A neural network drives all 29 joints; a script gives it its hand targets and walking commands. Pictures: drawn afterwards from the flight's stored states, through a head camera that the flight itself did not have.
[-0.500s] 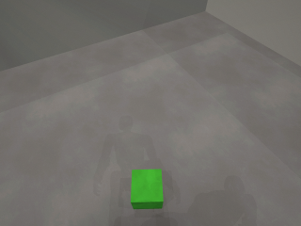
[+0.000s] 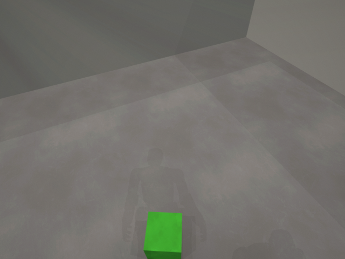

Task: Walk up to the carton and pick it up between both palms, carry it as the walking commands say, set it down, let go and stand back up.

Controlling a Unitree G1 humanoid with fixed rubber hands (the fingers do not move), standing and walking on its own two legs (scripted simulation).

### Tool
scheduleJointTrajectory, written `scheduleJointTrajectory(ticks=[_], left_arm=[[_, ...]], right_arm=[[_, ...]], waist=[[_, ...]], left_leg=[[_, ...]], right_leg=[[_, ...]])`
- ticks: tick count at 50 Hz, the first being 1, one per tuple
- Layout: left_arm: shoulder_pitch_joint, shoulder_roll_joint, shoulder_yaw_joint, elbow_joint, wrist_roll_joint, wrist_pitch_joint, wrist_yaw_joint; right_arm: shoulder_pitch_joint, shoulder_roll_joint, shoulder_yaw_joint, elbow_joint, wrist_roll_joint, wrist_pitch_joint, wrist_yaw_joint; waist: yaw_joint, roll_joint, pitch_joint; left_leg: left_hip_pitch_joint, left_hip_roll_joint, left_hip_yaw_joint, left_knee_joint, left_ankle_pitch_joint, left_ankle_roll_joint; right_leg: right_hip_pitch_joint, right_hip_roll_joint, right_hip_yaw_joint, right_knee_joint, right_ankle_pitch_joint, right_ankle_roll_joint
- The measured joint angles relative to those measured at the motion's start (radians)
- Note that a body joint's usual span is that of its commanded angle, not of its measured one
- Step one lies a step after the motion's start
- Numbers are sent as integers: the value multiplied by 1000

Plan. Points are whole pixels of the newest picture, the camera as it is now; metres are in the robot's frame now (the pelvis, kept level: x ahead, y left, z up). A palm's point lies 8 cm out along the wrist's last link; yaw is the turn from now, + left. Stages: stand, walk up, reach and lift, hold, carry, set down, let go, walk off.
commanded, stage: walk up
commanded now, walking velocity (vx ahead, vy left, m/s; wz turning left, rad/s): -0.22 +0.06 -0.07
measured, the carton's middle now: (164, 236) +0.38 +0.08 -0.68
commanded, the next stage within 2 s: stand in 0.92 s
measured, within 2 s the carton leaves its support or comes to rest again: neither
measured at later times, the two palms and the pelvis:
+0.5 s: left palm out of the picture -0.03 +0.33 -0.14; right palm out of the picture -0.02 -0.16 -0.15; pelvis -0.06 +0.08 -0.01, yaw +0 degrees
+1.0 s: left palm out of the picture -0.07 +0.32 -0.14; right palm out of the picture -0.08 -0.11 -0.14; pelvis -0.05 +0.10 +0.00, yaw -1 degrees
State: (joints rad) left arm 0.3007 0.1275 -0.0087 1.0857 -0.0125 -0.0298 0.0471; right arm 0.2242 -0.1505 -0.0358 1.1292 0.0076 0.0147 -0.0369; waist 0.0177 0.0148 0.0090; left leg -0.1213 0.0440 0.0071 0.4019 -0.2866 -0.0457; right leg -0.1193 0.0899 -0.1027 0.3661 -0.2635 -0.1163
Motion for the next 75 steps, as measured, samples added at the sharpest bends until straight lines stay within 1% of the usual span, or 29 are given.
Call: scheduleJointTrajectory(ticks=[4, 6, 8, 10, 12, 15, 17, 18, 20, 22, 23, 24, 26, 29, 31, 33, 35, 37, 45, 52, 63, 64, 65, 67, 68, 71, 72, 73, 75], left_arm=[[4, -10, -4, 23, 9, 8, -1], [-14, -8, 6, 13, 14, 14, 3], [-33, -1, 14, 9, 20, 17, 9], [-44, 11, 28, 4, 29, 26, 12], [-58, 29, 44, -1, 39, 39, 14], [-82, 53, 60, -16, 48, 50, 24], [-98, 66, 68, -29, 56, 53, 24], [-104, 70, 70, -34, 61, 53, 22], [-109, 73, 66, -41, 67, 53, 14], [-105, 73, 60, -42, 62, 53, 4], [-96, 71, 57, -43, 55, 55, -1], [-88, 68, 53, -41, 48, 58, -4], [-82, 79, 47, -30, 33, 65, -11], [-56, 85, 45, -19, 30, 63, -21], [-46, 81, 41, -5, 28, 60, -22], [-33, 75, 33, 4, 24, 53, -22], [-26, 52, 24, 18, 20, 49, -24], [-19, 28, 12, 21, 18, 44, -25], [-21, 0, 1, 51, 22, 23, -15], [-33, 16, 10, 62, 23, 24, -9], [-35, 2, 3, 75, 25, 19, -7], [-24, 4, -8, 11, 1, 55, -13], [-31, 9, -12, -59, -22, 96, -4], [-90, 37, -22, -181, -60, 192, 5], [-135, 53, -25, -228, -67, 245, 6], [-289, 85, -29, -321, -86, 424, 4], [-323, 89, -31, -356, -87, 481, 2], [-344, 89, -30, -392, -82, 526, -1], [-351, 72, -18, -459, -56, 577, -17]], right_arm=[[22, -10, 1, 7, -1, -2, -10], [17, -19, -3, -5, 1, 12, -17], [6, -28, -7, -22, 1, 30, -24], [-1, -33, -13, -49, 1, 45, -28], [-9, -35, -15, -73, -12, 56, -30], [-21, -46, -22, -90, -34, 74, -24], [-28, -54, -26, -98, -33, 77, -18], [-28, -59, -28, -98, -30, 74, -14], [-21, -62, -31, -94, -24, 65, -6], [-11, -58, -29, -92, -20, 55, -3], [-3, -55, -26, -94, -19, 45, -2], [6, -52, -24, -98, -24, 33, -2], [14, -14, -12, -91, -28, 17, -6], [36, 35, 12, -85, -24, 1, -2], [37, 45, 12, -79, -29, -5, -9], [38, 44, 16, -78, -25, -12, -3], [33, 31, 18, -70, -20, -16, 1], [35, 17, 19, -67, -16, -20, 4], [54, 5, 19, -28, -4, -29, 8], [76, 10, 21, 4, -10, -29, 5], [90, 22, 19, 8, -14, -30, 1], [98, 19, 23, -51, 7, 8, 2], [85, 11, 31, -122, 28, 51, -3], [-5, -19, 62, -242, 57, 155, -25], [-67, -35, 72, -287, 66, 209, -25], [-247, -72, 66, -382, 104, 394, -7], [-287, -82, 64, -411, 111, 447, 2], [-311, -84, 56, -436, 106, 487, 10], [-315, -77, 40, -477, 92, 528, 18]], waist=[[-3, 16, 19], [6, 19, 52], [10, 16, 84], [3, 9, 99], [-1, -3, 109], [8, -9, 113], [6, -7, 112], [6, -1, 107], [10, 11, 84], [14, 18, 55], [11, 26, 37], [4, 39, 17], [-6, -2, 4], [-1, -55, -21], [-3, -74, -22], [1, -91, -22], [5, -69, -15], [-3, -41, -3], [-13, -2, 44], [-9, 5, 45], [-13, -1, 16], [-15, 0, -11], [-17, 0, -34], [-21, -2, -51], [-23, -3, -55], [-24, 2, -57], [-24, 7, -60], [-23, 7, -70], [-15, 16, -101]], left_leg=[[-3, 2, 7, 18, -3, 4], [-62, -3, 23, 134, -26, 13], [-131, -17, 26, 279, -120, 23], [-203, -31, 19, 420, -196, 34], [-255, -42, 4, 525, -220, 39], [-303, -54, -27, 617, -207, 23], [-314, -45, -38, 626, -190, 10], [-308, -35, -41, 604, -173, 9], [-265, -13, -42, 495, -141, 8], [-185, 2, -33, 313, -90, 22], [-134, 10, -31, 200, -50, 32], [-97, 20, -40, 117, -43, 29], [-83, -9, -31, 100, -40, 15], [-43, -37, -3, 41, 0, 25], [-27, -47, 6, 23, 10, 31], [-22, -59, 20, 24, 7, 34], [-18, -45, 24, 28, 1, 34], [-11, -34, 14, 17, 8, 32], [6, -31, 8, -22, 32, 41], [11, -29, 7, -30, 33, 39], [22, -27, 6, -28, 20, 37], [-30, -28, 0, 10, 4, 40], [-100, -28, -3, 70, -18, 41], [-219, -22, 2, 183, -45, 32], [-267, -19, 7, 227, -71, 31], [-378, -18, 8, 313, -97, 33], [-404, -18, 4, 325, -96, 27], [-426, -22, 2, 329, -90, 18], [-460, -23, -6, 324, -91, 22]], right_leg=[[6, 2, 7, -6, 6, 3], [-25, -7, 18, 39, -5, 5], [-52, -20, 30, 73, -8, 9], [-79, -32, 36, 92, -5, 13], [-106, -45, 42, 109, 0, 19], [-144, -69, 53, 133, 8, 35], [-161, -87, 49, 141, 15, 48], [-162, -94, 44, 138, 20, 56], [-160, -102, 33, 124, 31, 72], [-162, -106, 31, 125, 34, 87], [-166, -103, 28, 133, 31, 94], [-175, -96, 21, 149, 23, 103], [-180, -114, 52, 184, -32, 104], [-182, -118, 97, 244, -90, 106], [-163, -125, 95, 254, -70, 112], [-120, -136, 96, 187, -23, 121], [-91, -121, 97, 135, -34, 122], [-67, -111, 86, 91, -2, 122], [-34, -108, 79, 21, 40, 127], [-28, -106, 77, 10, 42, 126], [-16, -105, 75, 13, 28, 125], [-65, -104, 74, 48, 7, 121], [-133, -105, 72, 102, -11, 117], [-254, -104, 74, 214, -40, 117], [-304, -104, 75, 259, -60, 119], [-416, -107, 74, 344, -77, 115], [-440, -108, 72, 356, -82, 116], [-460, -109, 76, 356, -48, 113], [-493, -106, 75, 357, -66, 111]])
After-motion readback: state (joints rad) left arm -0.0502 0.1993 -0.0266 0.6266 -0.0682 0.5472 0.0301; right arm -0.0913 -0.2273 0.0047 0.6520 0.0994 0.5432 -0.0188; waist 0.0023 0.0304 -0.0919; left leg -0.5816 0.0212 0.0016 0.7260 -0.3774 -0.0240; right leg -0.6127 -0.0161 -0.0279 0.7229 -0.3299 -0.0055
